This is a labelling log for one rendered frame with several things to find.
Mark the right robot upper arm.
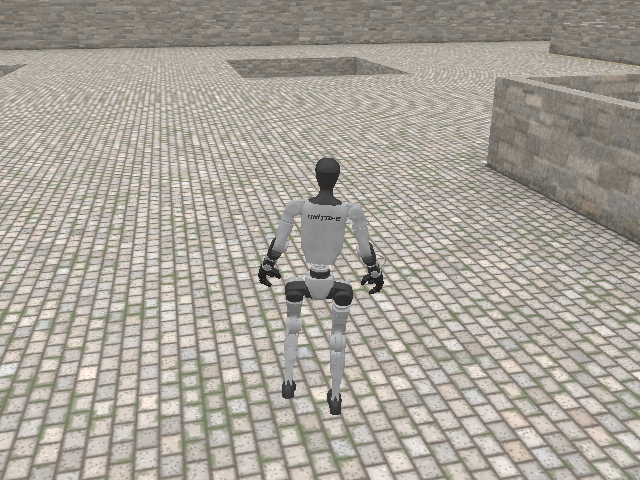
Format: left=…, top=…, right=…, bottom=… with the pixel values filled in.
left=346, top=203, right=372, bottom=258

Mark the left robot shin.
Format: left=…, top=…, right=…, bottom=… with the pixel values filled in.
left=284, top=317, right=299, bottom=386

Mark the left robot forearm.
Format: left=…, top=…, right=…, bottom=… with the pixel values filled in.
left=262, top=237, right=282, bottom=271

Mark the robot left hand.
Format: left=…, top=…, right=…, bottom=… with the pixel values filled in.
left=258, top=264, right=281, bottom=287

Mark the left robot upper arm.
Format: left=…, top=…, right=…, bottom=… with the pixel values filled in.
left=272, top=199, right=305, bottom=253

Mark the robot left thigh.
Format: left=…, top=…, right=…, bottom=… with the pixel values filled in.
left=285, top=276, right=306, bottom=335

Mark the right robot forearm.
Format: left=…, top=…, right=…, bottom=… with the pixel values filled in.
left=362, top=242, right=381, bottom=278

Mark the robot right hand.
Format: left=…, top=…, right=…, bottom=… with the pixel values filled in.
left=361, top=271, right=384, bottom=294

